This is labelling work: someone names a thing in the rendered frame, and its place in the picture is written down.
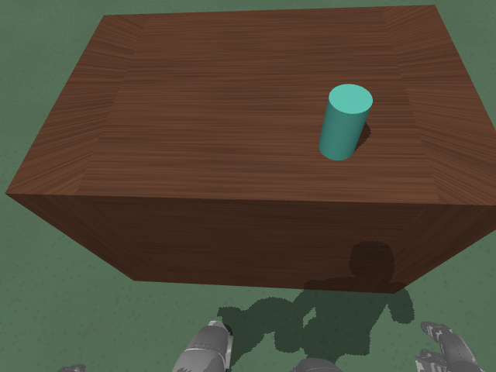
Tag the right robot hand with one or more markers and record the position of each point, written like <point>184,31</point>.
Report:
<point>452,346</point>

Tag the can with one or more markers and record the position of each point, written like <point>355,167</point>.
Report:
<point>346,113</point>

